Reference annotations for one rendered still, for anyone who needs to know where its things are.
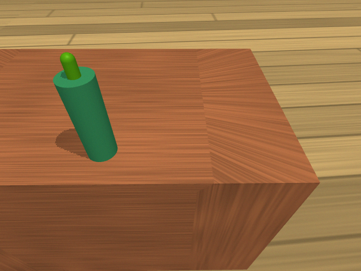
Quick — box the bottle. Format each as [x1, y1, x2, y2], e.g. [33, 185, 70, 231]
[53, 53, 118, 162]

